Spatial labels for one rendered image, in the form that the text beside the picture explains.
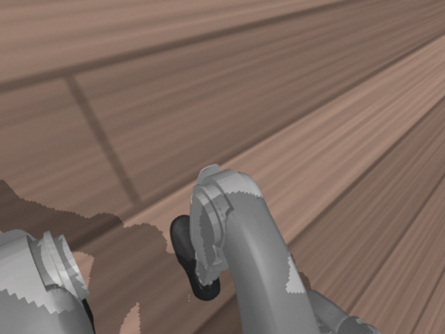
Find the right robot arm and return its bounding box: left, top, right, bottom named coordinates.
left=337, top=316, right=382, bottom=334

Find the left robot foot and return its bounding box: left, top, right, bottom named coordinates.
left=82, top=299, right=96, bottom=334

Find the right robot hand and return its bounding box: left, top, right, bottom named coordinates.
left=306, top=290, right=349, bottom=334

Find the right robot foot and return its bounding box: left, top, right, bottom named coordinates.
left=170, top=215, right=220, bottom=301

